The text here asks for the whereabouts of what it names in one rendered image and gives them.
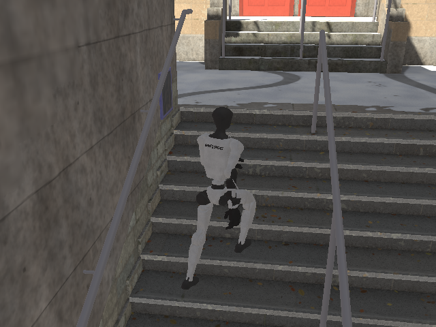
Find stairs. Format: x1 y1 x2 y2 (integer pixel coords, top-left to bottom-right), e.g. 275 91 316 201
219 21 388 74
125 111 436 327

